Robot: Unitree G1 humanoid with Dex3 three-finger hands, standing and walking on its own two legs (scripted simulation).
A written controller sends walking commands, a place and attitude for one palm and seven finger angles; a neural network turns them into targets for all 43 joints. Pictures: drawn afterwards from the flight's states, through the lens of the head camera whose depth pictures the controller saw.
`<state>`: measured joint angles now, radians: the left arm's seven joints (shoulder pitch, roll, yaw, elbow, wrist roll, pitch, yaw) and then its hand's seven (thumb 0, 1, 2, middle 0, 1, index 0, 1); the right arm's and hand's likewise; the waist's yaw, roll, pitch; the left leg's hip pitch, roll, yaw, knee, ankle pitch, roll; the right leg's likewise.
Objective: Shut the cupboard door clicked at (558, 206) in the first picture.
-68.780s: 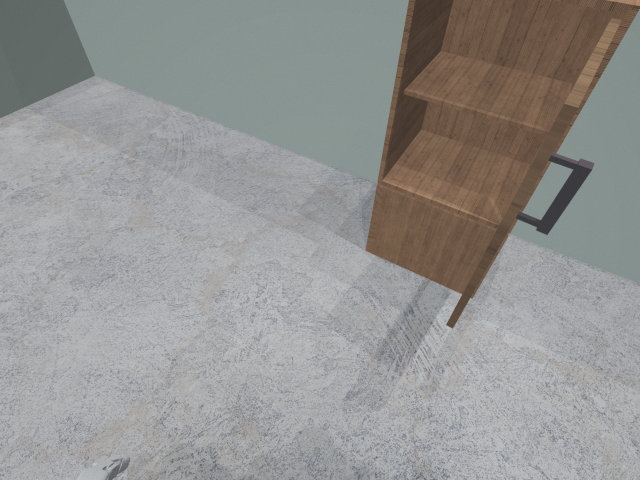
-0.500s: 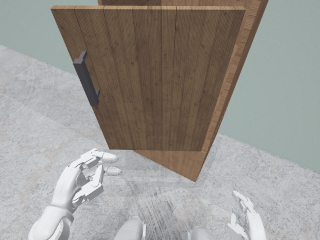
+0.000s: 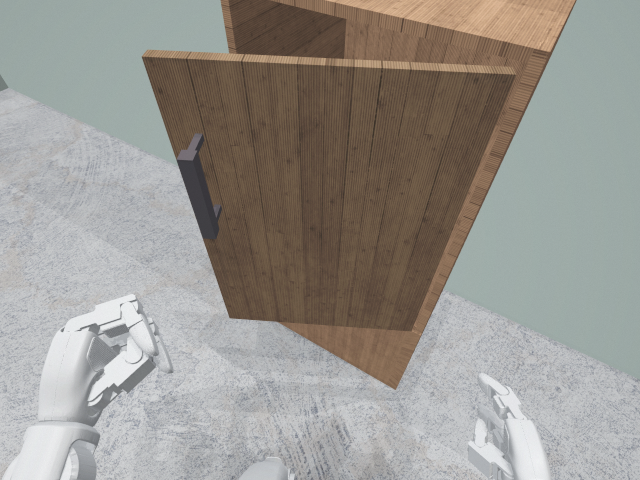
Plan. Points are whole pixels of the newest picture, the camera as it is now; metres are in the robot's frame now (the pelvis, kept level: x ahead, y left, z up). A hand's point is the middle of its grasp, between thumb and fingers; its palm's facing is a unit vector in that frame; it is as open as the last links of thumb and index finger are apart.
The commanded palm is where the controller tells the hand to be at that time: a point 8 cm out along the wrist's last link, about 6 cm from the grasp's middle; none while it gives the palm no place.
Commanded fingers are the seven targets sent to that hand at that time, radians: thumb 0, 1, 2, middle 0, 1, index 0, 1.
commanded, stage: raise the hand and make a fist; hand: left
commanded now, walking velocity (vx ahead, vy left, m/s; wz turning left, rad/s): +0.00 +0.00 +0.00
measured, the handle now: (204, 188) +0.46 +0.21 +0.11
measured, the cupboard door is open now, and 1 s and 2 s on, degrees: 27 27 27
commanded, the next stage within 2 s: bring the fist close to the handle in 0.68 s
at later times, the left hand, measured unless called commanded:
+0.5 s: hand (186, 354) +0.23 +0.16 +0.10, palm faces -0.06 -1.00 -0.02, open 3.1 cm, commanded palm +0.20 +0.23 +0.11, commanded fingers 0.00 0.90 0.90 -1.30 -1.50 -1.30 -1.50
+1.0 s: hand (173, 316) +0.25 +0.18 +0.12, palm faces +0.03 -1.00 -0.05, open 3.2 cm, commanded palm +0.23 +0.23 +0.11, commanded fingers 0.00 0.90 0.90 -1.30 -1.50 -1.30 -1.50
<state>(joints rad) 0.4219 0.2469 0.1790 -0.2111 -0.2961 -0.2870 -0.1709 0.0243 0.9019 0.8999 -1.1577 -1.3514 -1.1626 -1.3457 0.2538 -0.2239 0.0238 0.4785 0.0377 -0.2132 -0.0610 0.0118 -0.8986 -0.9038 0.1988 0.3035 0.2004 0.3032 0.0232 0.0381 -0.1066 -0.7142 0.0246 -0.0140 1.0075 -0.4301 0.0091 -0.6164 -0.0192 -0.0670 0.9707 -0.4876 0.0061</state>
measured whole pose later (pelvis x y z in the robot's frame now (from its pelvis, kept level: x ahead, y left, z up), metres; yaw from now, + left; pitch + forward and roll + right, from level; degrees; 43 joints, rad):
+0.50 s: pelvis +0.00 -0.01 +0.02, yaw +0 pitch +5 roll -1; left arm 0.34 0.25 0.15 -0.07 -0.31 -0.14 -0.30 0.02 0.91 0.90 -1.29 -1.50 -1.30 -1.50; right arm 0.29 -0.27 0.03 0.52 0.05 -0.20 -0.07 0.01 -0.90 -0.90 0.20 0.30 0.20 0.30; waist 0.01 0.06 -0.07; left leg -0.58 0.02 0.00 0.87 -0.37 0.00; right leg -0.51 -0.02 -0.06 0.86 -0.44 0.00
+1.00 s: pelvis +0.00 -0.01 +0.01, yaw +0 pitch +5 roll -1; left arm 0.17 0.24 0.18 -0.02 -0.29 -0.25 -0.22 0.02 0.90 0.90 -1.30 -1.50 -1.30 -1.50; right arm 0.25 -0.25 0.04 0.56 0.05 -0.23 -0.06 0.01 -0.90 -0.90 0.20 0.30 0.20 0.30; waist 0.02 0.05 -0.05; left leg -0.61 0.02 -0.02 0.90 -0.37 -0.01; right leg -0.52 -0.02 -0.07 0.88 -0.45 -0.01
